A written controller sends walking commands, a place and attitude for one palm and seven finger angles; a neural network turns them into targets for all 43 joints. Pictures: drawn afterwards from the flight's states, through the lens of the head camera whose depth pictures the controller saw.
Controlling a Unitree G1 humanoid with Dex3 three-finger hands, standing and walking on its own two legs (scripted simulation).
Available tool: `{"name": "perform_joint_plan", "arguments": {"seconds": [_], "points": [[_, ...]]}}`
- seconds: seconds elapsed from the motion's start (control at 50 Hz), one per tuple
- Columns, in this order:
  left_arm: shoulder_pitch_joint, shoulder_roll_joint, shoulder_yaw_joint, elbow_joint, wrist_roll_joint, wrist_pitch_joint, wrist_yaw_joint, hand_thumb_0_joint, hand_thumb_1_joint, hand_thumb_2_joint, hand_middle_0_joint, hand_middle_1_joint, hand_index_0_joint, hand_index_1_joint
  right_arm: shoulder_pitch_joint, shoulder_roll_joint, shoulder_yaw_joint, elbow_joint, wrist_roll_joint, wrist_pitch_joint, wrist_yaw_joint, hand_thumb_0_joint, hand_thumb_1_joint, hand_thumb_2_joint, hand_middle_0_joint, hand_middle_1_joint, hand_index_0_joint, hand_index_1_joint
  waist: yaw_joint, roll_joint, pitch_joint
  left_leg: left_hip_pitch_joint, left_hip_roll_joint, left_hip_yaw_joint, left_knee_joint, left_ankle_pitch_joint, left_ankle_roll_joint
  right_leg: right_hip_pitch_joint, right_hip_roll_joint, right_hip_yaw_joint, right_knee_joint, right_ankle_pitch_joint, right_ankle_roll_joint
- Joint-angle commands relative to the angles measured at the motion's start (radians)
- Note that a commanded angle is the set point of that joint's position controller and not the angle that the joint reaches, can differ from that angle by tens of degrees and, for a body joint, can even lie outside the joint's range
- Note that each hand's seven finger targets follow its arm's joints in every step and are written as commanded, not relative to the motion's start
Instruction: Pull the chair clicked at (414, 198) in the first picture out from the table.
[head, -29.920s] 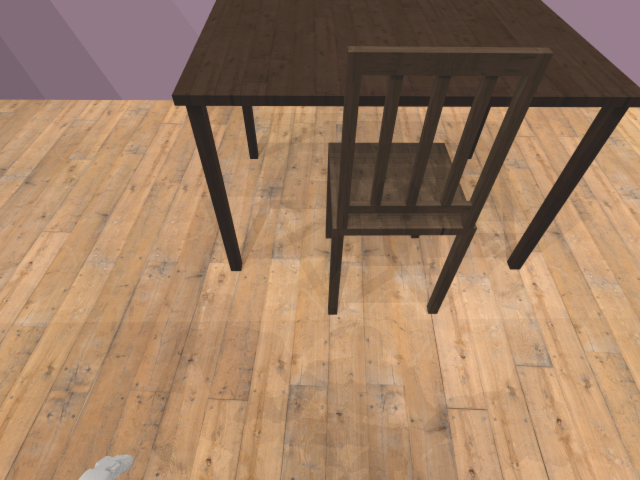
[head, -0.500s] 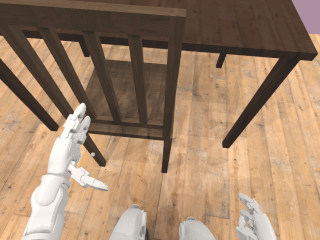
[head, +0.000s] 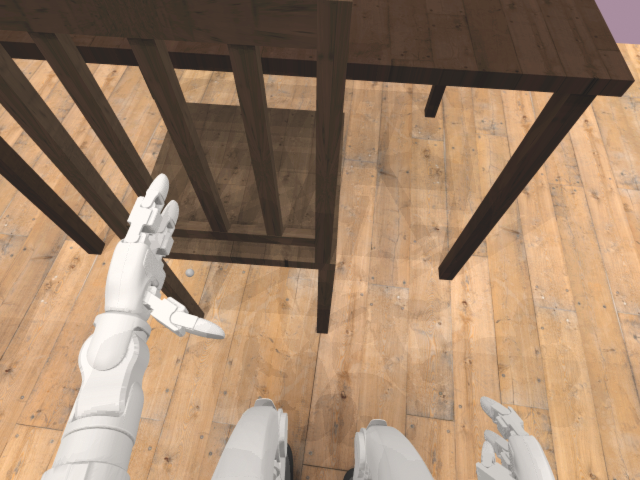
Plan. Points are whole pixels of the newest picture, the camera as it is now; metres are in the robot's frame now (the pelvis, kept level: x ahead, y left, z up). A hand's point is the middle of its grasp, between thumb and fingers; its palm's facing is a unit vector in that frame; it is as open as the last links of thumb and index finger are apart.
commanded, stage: aim the fingers beside a spindle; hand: left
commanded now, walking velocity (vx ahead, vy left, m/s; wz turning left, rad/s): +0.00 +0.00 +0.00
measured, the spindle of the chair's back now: (193, 158) +0.50 +0.19 +0.06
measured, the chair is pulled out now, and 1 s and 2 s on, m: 0.00 0.00 0.00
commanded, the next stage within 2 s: none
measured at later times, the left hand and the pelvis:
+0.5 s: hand (187, 274) +0.35 +0.18 +0.02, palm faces -0.04 -1.00 -0.07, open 16.9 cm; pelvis -0.01 +0.00 +0.00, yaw +0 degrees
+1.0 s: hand (196, 275) +0.35 +0.17 +0.02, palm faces -0.04 -1.00 -0.05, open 16.9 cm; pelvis +0.00 +0.01 +0.00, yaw +0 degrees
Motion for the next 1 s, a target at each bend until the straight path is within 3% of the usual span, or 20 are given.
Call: {"name": "perform_joint_plan", "arguments": {"seconds": [0.0, 0.02, 0.08, 0.2, 0.26, 0.28, 0.32, 0.38, 0.46, 0.5, 0.52, 0.58, 0.66, 0.68, 0.78, 0.84, 0.86, 0.92, 0.96, 0.98], "points": [[-0.208, 0.140, 0.050, -0.141, -0.007, -0.080, 0.017, 0.000, -0.500, 0.300, -0.060, -0.080, -0.060, -0.080, 0.037, -0.143, -0.061, -0.100, 0.007, -0.031, 0.001, 0.000, -0.900, -0.900, 0.200, 0.300, 0.200, 0.300, -0.014, 0.022, -0.394, 0.375, -0.023, -0.081, -0.115, 0.263, -0.010, 0.074, 0.006, 0.093, -0.182, 0.323, 0.036], [-0.226, 0.110, 0.016, -0.103, -0.007, -0.067, 0.007, 0.000, -0.500, 0.300, -0.060, -0.080, -0.060, -0.080, 0.040, -0.143, -0.059, -0.096, 0.009, -0.027, 0.002, 0.000, -0.900, -0.900, 0.200, 0.300, 0.200, 0.300, -0.032, -0.007, -0.372, 0.344, -0.025, -0.078, -0.108, 0.244, -0.005, 0.073, 0.003, 0.100, -0.189, 0.319, 0.039], [-0.195, 0.131, 0.045, -0.014, -0.013, -0.041, -0.018, 0.000, -0.500, 0.300, -0.060, -0.080, -0.060, -0.080, 0.048, -0.148, -0.060, -0.102, 0.018, -0.012, -0.001, 0.000, -0.900, -0.900, 0.200, 0.300, 0.200, 0.300, -0.017, -0.063, -0.352, 0.257, -0.029, -0.063, -0.097, 0.217, -0.002, 0.113, -0.006, 0.129, -0.198, 0.313, 0.043], [-0.266, 0.215, 0.124, -0.189, -0.030, -0.094, -0.003, 0.000, -0.500, 0.300, -0.060, -0.080, -0.060, -0.080, 0.045, -0.141, -0.064, -0.123, 0.015, -0.004, 0.000, 0.000, -0.900, -0.900, 0.200, 0.300, 0.200, 0.300, 0.011, 0.018, -0.460, 0.346, -0.030, -0.063, -0.100, 0.290, -0.005, 0.157, 0.000, 0.130, -0.183, 0.384, 0.040], [-0.277, 0.207, 0.110, -0.254, -0.025, -0.133, 0.021, 0.000, -0.500, 0.300, -0.060, -0.080, -0.060, -0.080, 0.045, -0.138, -0.063, -0.119, 0.009, -0.012, 0.003, 0.000, -0.900, -0.900, 0.200, 0.300, 0.200, 0.300, 0.000, 0.042, -0.468, 0.389, -0.029, -0.072, -0.105, 0.308, -0.004, 0.132, 0.011, 0.113, -0.174, 0.380, 0.038], [-0.237, 0.203, 0.114, -0.217, -0.022, -0.133, 0.026, 0.000, -0.500, 0.300, -0.060, -0.080, -0.060, -0.080, 0.040, -0.137, -0.062, -0.113, 0.009, -0.010, 0.003, 0.000, -0.900, -0.900, 0.200, 0.300, 0.200, 0.300, 0.001, 0.031, -0.440, 0.379, -0.029, -0.071, -0.110, 0.287, -0.006, 0.126, 0.011, 0.114, -0.181, 0.361, 0.038], [-0.265, 0.167, 0.075, -0.143, -0.017, -0.122, 0.016, 0.000, -0.500, 0.300, -0.060, -0.080, -0.060, -0.080, 0.037, -0.135, -0.058, -0.096, 0.012, -0.007, 0.000, 0.000, -0.900, -0.900, 0.200, 0.300, 0.200, 0.300, -0.029, -0.017, -0.375, 0.297, -0.029, -0.065, -0.098, 0.217, -0.001, 0.114, 0.004, 0.135, -0.198, 0.306, 0.046], [-0.222, 0.134, 0.042, -0.010, -0.018, -0.084, -0.021, 0.000, -0.500, 0.300, -0.060, -0.080, -0.060, -0.080, 0.040, -0.141, -0.054, -0.093, 0.024, -0.005, -0.005, 0.000, -0.900, -0.900, 0.200, 0.300, 0.200, 0.300, -0.029, -0.044, -0.301, 0.225, -0.029, -0.059, -0.096, 0.152, -0.001, 0.091, -0.004, 0.154, -0.220, 0.229, 0.044], [-0.275, 0.098, -0.013, -0.055, -0.034, -0.060, -0.061, 0.000, -0.500, 0.300, -0.060, -0.080, -0.060, -0.080, 0.042, -0.148, -0.058, -0.113, 0.032, -0.011, -0.009, 0.000, -0.900, -0.900, 0.200, 0.300, 0.200, 0.300, -0.027, 0.006, -0.351, 0.296, -0.028, -0.069, -0.104, 0.172, 0.000, 0.066, -0.003, 0.130, -0.211, 0.233, 0.035], [-0.271, 0.145, 0.037, -0.131, -0.041, -0.074, -0.046, 0.000, -0.500, 0.300, -0.060, -0.080, -0.060, -0.080, 0.045, -0.150, -0.064, -0.120, 0.025, -0.012, -0.008, 0.000, -0.900, -0.900, 0.200, 0.300, 0.200, 0.300, -0.006, 0.020, -0.422, 0.350, -0.028, -0.077, -0.106, 0.221, -0.003, 0.090, -0.002, 0.121, -0.200, 0.280, 0.034], [-0.301, 0.160, 0.049, -0.167, -0.040, -0.089, -0.034, 0.000, -0.500, 0.300, -0.060, -0.080, -0.060, -0.080, 0.045, -0.148, -0.065, -0.119, 0.023, -0.013, -0.009, 0.000, -0.900, -0.900, 0.200, 0.300, 0.200, 0.300, -0.012, 0.009, -0.441, 0.369, -0.027, -0.081, -0.105, 0.236, -0.003, 0.088, 0.002, 0.113, -0.192, 0.295, 0.037], [-0.320, 0.229, 0.129, -0.192, -0.026, -0.129, 0.016, 0.000, -0.500, 0.300, -0.060, -0.080, -0.060, -0.080, 0.040, -0.147, -0.060, -0.107, 0.009, -0.013, -0.006, 0.000, -0.900, -0.900, 0.200, 0.300, 0.200, 0.300, 0.000, 0.041, -0.441, 0.381, -0.028, -0.087, -0.107, 0.259, -0.009, 0.074, 0.011, 0.101, -0.171, 0.307, 0.033], [-0.311, 0.199, 0.108, -0.095, 0.004, -0.126, 0.036, 0.000, -0.500, 0.300, -0.060, -0.080, -0.060, -0.080, 0.034, -0.146, -0.055, -0.099, 0.008, -0.007, -0.003, 0.000, -0.900, -0.900, 0.200, 0.300, 0.200, 0.300, -0.013, 0.037, -0.385, 0.342, -0.028, -0.084, -0.110, 0.205, -0.008, 0.037, 0.013, 0.097, -0.169, 0.256, 0.032], [-0.296, 0.153, 0.059, -0.077, 0.008, -0.114, 0.028, 0.000, -0.500, 0.300, -0.060, -0.080, -0.060, -0.080, 0.031, -0.144, -0.054, -0.103, 0.009, -0.005, 0.001, 0.000, -0.900, -0.900, 0.200, 0.300, 0.200, 0.300, -0.020, 0.043, -0.379, 0.357, -0.025, -0.087, -0.118, 0.194, -0.011, 0.021, 0.012, 0.087, -0.172, 0.245, 0.032], [-0.207, 0.073, -0.024, -0.035, -0.021, -0.043, -0.037, 0.000, -0.500, 0.300, -0.060, -0.080, -0.060, -0.080, 0.047, -0.156, -0.063, -0.121, 0.025, 0.010, 0.003, 0.000, -0.900, -0.900, 0.200, 0.300, 0.200, 0.300, -0.024, -0.013, -0.395, 0.370, -0.022, -0.091, -0.122, 0.220, -0.008, 0.038, 0.008, 0.074, -0.186, 0.276, 0.032], [-0.300, 0.115, 0.009, -0.077, -0.031, -0.047, -0.035, 0.000, -0.500, 0.300, -0.060, -0.080, -0.060, -0.080, 0.047, -0.154, -0.064, -0.114, 0.026, 0.012, -0.004, 0.000, -0.900, -0.900, 0.200, 0.300, 0.200, 0.300, -0.033, -0.032, -0.379, 0.338, -0.025, -0.091, -0.112, 0.202, -0.006, 0.047, 0.006, 0.088, -0.193, 0.264, 0.037], [-0.322, 0.158, 0.047, -0.123, -0.027, -0.069, -0.019, 0.000, -0.500, 0.300, -0.060, -0.080, -0.060, -0.080, 0.044, -0.158, -0.063, -0.114, 0.024, 0.010, -0.007, 0.000, -0.900, -0.900, 0.200, 0.300, 0.200, 0.300, -0.020, 0.004, -0.397, 0.357, -0.024, -0.092, -0.108, 0.218, -0.007, 0.036, 0.009, 0.088, -0.181, 0.268, 0.033], [-0.339, 0.166, 0.069, -0.192, -0.012, -0.121, 0.036, 0.000, -0.500, 0.300, -0.060, -0.080, -0.060, -0.080, 0.035, -0.145, -0.060, -0.113, 0.009, 0.006, 0.001, 0.000, -0.900, -0.900, 0.200, 0.300, 0.200, 0.300, -0.011, 0.072, -0.416, 0.427, -0.026, -0.102, -0.122, 0.240, -0.016, 0.014, 0.013, 0.075, -0.173, 0.263, 0.029], [-0.346, 0.214, 0.109, -0.186, 0.008, -0.143, 0.066, 0.000, -0.500, 0.300, -0.060, -0.080, -0.060, -0.080, 0.038, -0.150, -0.060, -0.103, 0.003, 0.006, 0.001, 0.000, -0.900, -0.900, 0.200, 0.300, 0.200, 0.300, -0.011, 0.057, -0.429, 0.423, -0.022, -0.106, -0.117, 0.252, -0.016, 0.009, 0.019, 0.073, -0.158, 0.268, 0.029], [-0.344, 0.196, 0.095, -0.172, 0.016, -0.147, 0.071, 0.000, -0.500, 0.300, -0.060, -0.080, -0.060, -0.080, 0.038, -0.146, -0.059, -0.100, 0.001, 0.008, 0.003, 0.000, -0.900, -0.900, 0.200, 0.300, 0.200, 0.300, -0.012, 0.062, -0.431, 0.431, -0.021, -0.111, -0.123, 0.250, -0.020, 0.002, 0.018, 0.069, -0.156, 0.265, 0.028]]}}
